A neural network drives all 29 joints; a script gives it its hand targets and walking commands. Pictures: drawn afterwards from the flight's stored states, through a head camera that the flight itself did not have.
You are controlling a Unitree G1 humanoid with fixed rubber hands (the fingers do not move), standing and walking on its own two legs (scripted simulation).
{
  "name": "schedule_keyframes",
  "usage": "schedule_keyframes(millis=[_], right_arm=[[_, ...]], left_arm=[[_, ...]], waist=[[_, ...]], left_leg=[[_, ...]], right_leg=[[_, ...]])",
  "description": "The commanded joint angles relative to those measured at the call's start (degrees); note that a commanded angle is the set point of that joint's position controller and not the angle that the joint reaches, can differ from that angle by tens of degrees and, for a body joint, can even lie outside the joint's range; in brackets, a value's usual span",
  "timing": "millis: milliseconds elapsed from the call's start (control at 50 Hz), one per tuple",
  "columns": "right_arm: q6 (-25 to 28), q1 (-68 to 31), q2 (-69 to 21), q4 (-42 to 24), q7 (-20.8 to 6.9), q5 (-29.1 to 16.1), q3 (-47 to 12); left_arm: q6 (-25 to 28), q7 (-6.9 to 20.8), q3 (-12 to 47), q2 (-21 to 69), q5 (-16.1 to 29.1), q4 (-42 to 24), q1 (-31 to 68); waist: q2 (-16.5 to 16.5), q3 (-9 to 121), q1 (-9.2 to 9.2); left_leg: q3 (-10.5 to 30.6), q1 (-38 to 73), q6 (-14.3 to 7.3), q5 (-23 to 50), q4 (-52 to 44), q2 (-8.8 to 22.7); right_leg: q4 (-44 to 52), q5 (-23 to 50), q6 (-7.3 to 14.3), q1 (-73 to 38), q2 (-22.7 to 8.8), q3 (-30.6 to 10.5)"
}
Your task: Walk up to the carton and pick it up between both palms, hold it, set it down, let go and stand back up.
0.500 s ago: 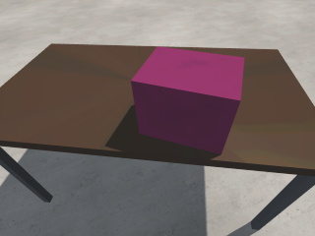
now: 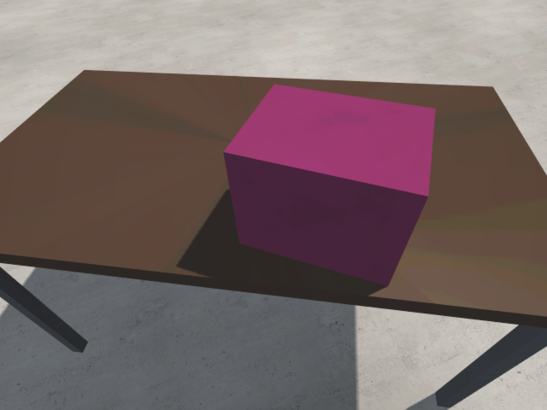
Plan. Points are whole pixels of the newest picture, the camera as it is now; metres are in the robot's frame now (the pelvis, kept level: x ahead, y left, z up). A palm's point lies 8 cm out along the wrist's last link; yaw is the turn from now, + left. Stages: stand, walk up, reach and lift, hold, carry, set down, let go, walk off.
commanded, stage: stand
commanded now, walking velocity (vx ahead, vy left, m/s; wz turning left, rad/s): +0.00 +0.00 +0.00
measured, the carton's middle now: (329, 181) +0.49 -0.07 +0.06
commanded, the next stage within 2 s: none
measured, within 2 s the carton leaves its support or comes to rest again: neither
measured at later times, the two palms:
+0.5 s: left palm out of the picture +0.02 +0.23 -0.13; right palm out of the picture +0.01 -0.24 -0.14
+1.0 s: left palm out of the picture +0.01 +0.22 -0.13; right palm out of the picture +0.01 -0.24 -0.14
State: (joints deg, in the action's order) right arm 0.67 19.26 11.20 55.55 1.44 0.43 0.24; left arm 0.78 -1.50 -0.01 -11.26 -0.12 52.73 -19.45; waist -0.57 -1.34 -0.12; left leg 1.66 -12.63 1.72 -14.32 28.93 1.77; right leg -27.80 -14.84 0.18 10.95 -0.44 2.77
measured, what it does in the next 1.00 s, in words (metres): stands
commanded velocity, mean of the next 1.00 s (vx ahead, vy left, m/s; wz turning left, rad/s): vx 0.00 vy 0.00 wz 0.00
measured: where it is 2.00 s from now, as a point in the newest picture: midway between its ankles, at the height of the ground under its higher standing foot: outside the picture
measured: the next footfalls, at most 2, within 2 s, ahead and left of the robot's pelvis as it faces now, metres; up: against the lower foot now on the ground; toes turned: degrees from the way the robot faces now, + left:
none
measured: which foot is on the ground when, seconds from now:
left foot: down 0.00-1.00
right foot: down 0.00-1.00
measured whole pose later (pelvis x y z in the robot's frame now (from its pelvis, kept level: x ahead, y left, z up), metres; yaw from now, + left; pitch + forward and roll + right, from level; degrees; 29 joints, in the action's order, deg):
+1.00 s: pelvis +0.01 -0.01 +0.00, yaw +0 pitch -2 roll +0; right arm 0.2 17.9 10.2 61.0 2.3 0.4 -0.6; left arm 0.6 -2.2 0.4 -9.7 0.1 57.5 -18.9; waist -0.8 -2.3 -0.2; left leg 2.0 -9.8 2.6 -13.8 26.1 2.6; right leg -24.8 -14.4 0.9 8.1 0.4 3.1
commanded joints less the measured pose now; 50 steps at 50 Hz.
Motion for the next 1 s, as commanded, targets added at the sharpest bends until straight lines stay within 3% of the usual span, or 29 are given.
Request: schedule_keyframes(millis=[0, 620, 980], right_arm=[[0.7, 3.2, 7.7, -2.2, 0.6, -0.1, 1.4], [0.2, 1.9, 6.6, 2.4, 1.1, -0.1, 0.7], [0.2, 2.4, 5.9, 3.6, 1.3, -0.1, 0.5]], left_arm=[[0.9, -0.6, -1.8, -8.1, 0.1, -2.1, -3.5], [0.6, -1.0, -1.4, -6.8, 0.2, 1.7, -3.2], [0.7, -1.1, -1.2, -6.1, 0.3, 2.7, -3.5]], waist=[[-0.2, -2.3, 0.01], [0.2, -4.2, 0.00], [0.1, -4.4, 0.03]], left_leg=[[3.9, -1.0, -1.8, 9.6, -6.2, 3.8], [3.1, 0.2, -1.0, 5.8, -8.1, 3.5], [2.9, 0.1, -0.9, 6.7, -8.1, 3.8]], right_leg=[[6.3, 9.5, 0.9, -0.2, -5.2, -6.3], [9.6, 4.5, 0.7, -0.2, -5.1, -6.3], [9.6, 5.9, 0.8, -0.4, -5.1, -6.2]])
